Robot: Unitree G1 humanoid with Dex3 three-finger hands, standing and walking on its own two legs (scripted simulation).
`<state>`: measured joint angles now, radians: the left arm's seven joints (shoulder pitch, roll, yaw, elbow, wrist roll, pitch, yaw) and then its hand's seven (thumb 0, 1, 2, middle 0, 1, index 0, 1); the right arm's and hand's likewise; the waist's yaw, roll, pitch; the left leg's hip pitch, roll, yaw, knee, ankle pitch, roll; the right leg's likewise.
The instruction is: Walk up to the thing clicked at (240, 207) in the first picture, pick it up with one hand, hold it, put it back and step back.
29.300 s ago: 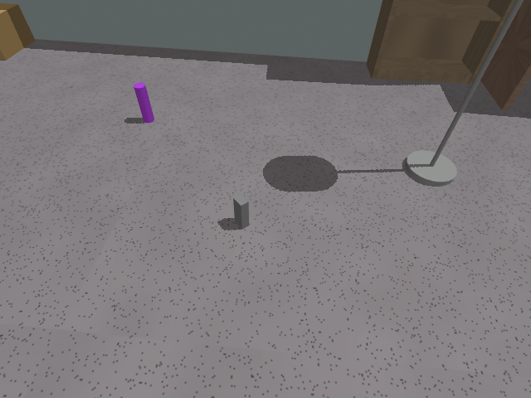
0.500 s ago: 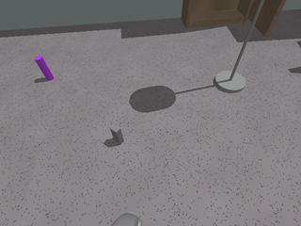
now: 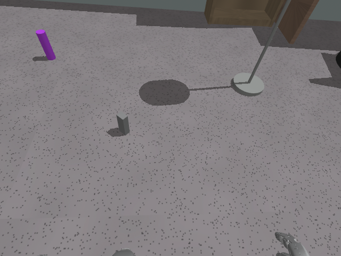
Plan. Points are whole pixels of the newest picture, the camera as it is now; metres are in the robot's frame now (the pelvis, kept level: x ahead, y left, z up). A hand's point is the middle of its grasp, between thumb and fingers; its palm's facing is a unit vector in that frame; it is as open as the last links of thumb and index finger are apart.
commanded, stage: step back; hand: left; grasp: from the side
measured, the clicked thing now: (123, 123) +0.98 +0.29 -0.67
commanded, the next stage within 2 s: stand in 1.18 s
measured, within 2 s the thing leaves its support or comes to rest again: neither
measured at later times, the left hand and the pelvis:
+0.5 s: hand out of the picture -0.01 +0.28 -0.13, palm faces +0.05 -0.91 -0.41, open 7.4 cm; pelvis -0.05 +0.00 +0.01, yaw +3 degrees
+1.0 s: hand out of the picture +0.05 +0.28 -0.14, palm faces +0.10 -0.93 -0.36, open 7.4 cm; pelvis -0.01 +0.01 +0.01, yaw +5 degrees
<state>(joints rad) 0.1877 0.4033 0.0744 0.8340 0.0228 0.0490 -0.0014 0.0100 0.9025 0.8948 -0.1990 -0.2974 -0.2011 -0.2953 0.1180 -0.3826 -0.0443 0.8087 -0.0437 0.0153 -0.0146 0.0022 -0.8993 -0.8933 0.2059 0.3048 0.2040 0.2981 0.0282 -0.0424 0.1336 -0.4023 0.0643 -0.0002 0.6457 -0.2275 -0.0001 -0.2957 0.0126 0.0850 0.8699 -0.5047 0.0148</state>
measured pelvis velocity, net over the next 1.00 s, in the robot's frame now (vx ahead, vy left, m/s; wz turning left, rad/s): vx -0.01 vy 0.01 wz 0.08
